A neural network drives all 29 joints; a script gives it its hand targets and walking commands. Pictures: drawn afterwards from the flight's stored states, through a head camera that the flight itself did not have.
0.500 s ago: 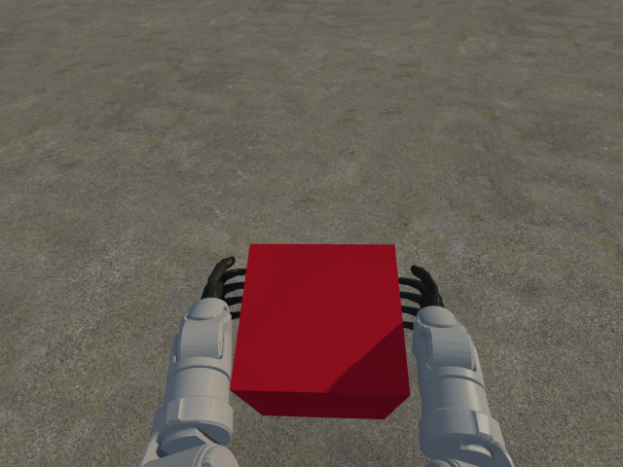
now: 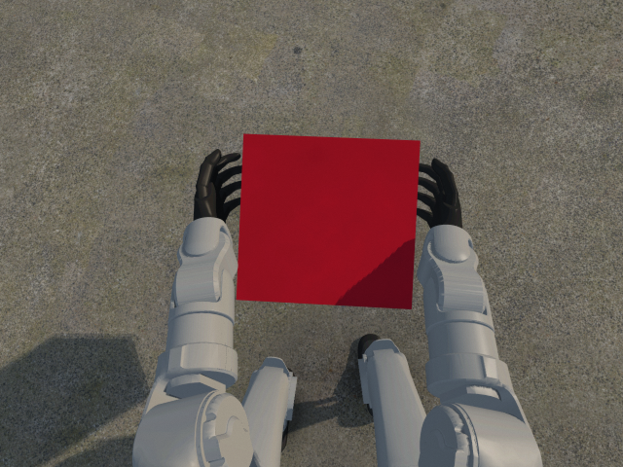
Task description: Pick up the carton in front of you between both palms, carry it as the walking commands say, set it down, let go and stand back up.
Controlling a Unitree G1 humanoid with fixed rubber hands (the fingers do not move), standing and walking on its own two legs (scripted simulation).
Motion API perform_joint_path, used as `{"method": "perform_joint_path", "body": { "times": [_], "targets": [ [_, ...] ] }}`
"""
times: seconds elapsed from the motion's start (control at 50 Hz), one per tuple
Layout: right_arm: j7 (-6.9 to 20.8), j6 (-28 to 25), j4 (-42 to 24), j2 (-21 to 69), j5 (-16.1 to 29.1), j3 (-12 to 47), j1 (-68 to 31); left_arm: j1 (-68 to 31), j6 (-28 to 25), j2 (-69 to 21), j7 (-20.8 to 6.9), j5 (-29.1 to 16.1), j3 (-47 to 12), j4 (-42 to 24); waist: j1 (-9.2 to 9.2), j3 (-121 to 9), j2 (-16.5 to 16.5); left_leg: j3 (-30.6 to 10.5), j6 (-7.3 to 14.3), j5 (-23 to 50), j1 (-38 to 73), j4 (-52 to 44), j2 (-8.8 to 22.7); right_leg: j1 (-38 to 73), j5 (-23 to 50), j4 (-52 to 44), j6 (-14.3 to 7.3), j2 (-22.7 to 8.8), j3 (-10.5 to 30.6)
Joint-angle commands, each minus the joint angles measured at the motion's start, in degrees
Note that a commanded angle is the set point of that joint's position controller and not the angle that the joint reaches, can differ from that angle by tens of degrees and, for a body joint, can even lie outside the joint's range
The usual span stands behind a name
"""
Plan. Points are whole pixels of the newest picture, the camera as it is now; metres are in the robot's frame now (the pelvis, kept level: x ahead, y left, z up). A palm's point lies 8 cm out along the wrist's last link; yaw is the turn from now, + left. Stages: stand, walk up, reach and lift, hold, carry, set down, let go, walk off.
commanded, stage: set down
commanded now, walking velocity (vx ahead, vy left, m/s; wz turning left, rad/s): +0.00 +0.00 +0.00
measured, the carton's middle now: (326, 222) +0.43 -0.01 -0.17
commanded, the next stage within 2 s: none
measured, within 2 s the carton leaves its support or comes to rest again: rests again in 1.86 s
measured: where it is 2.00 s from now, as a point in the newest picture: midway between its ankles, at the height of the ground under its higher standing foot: (327, 408)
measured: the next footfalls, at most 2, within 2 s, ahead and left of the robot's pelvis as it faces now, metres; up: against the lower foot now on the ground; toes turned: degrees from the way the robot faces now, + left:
none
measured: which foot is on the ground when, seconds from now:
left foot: down 0.00-1.00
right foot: down 0.00-1.00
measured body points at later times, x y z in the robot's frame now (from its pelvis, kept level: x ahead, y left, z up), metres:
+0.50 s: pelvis -0.01 +0.01 -0.12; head +0.26 -0.03 +0.24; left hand +0.46 +0.10 -0.22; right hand +0.45 -0.20 -0.24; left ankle +0.04 +0.15 -0.62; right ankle +0.11 -0.11 -0.62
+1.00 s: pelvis -0.04 +0.01 -0.23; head +0.30 -0.05 +0.06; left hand +0.49 +0.07 -0.36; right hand +0.48 -0.23 -0.39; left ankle +0.04 +0.15 -0.62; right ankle +0.11 -0.11 -0.62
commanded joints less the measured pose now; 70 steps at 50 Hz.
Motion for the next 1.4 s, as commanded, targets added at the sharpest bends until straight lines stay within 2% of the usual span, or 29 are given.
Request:
{"method": "perform_joint_path", "body": {
  "times": [0.0,0.08,0.24,0.38,0.54,0.8,1.02,1.06,1.16,1.22,1.38],
  "targets": [
    [18.0,0.1,3.6,51.6,6.5,36.9,-33.6,-28.1,2.7,-51.5,-16.4,-5.1,-34.6,8.1,-1.21,-54.5,-5.9,6.5,1.8,6.4,-2.8,-4.3,-5.6,47.2,10.2,1.7,1.1,4.1,-4.1],
    [19.3,1.4,8.2,49.8,5.9,32.9,-35.0,-29.4,4.0,-51.8,-15.3,-4.7,-32.2,11.1,-2.13,-51.7,-5.7,6.8,1.5,4.3,-7.0,-1.3,-6.0,37.6,6.3,4.5,0.7,4.3,-5.3],
    [19.6,-1.3,13.3,44.6,6.6,27.5,-38.9,-34.4,1.2,-50.6,-10.6,-5.7,-31.2,12.6,-4.08,-54.2,-3.2,7.2,0.3,7.5,-12.6,6.5,-6.8,24.7,10.8,13.1,0.2,4.8,-6.4],
    [19.3,-2.7,13.5,39.8,8.5,26.8,-43.9,-39.6,-0.7,-48.9,-6.7,-6.8,-31.9,12.3,-5.55,-58.7,-2.2,8.7,-0.4,6.2,-16.6,13.4,-7.8,18.7,10.4,19.7,0.7,4.7,-7.4],
    [19.0,-2.8,12.4,35.2,10.5,27.5,-50.8,-46.1,-1.1,-47.4,-4.0,-8.8,-32.7,12.3,-7.48,-62.4,-3.5,10.2,-0.6,3.5,-21.6,21.0,-8.7,15.4,8.7,26.1,1.6,4.3,-8.5],
    [18.9,-2.3,15.7,29.1,11.6,25.1,-61.1,-56.9,-0.6,-42.5,-2.9,-9.6,-27.8,15.7,-9.07,-59.7,-5.5,12.3,-0.1,-1.3,-32.3,31.9,-9.7,10.2,3.8,34.2,2.3,3.2,-8.2],
    [19.7,-2.8,19.1,22.6,13.7,23.7,-68.3,-65.0,-0.7,-38.7,-2.4,-12.7,-27.3,17.6,-11.44,-56.6,-4.6,12.7,-0.2,-1.3,-35.1,39.8,-9.8,5.9,5.5,41.9,2.1,1.9,-8.4],
    [20.3,-3.2,18.3,21.7,14.7,22.9,-70.9,-66.7,-0.7,-37.9,-2.3,-12.7,-27.1,17.8,-12.33,-54.4,-2.4,12.2,0.2,-1.2,-34.2,41.0,-9.5,0.6,5.4,42.9,1.6,1.8,-8.4],
    [21.5,-4.2,18.9,19.8,16.8,22.3,-70.2,-68.0,-1.6,-39.7,-2.0,-14.3,-30.3,16.3,-14.11,-53.6,2.9,12.3,0.0,3.9,-32.6,43.0,-9.4,-0.5,13.2,45.7,0.6,1.6,-8.1],
    [22.0,-4.2,21.0,19.4,16.9,21.6,-68.3,-67.0,-1.9,-39.8,-2.1,-13.9,-30.8,17.1,-14.38,-52.1,4.5,12.2,-0.1,4.3,-32.9,43.4,-9.3,-1.9,13.8,46.2,0.4,1.4,-8.1],
    [23.1,-4.6,24.1,16.0,15.4,18.5,-68.1,-66.4,-1.9,-37.7,-2.5,-12.4,-28.1,20.1,-15.18,-45.0,6.7,11.4,0.4,2.1,-34.4,43.6,-9.4,-9.4,8.9,46.8,-0.7,0.6,-8.1]
  ]
}}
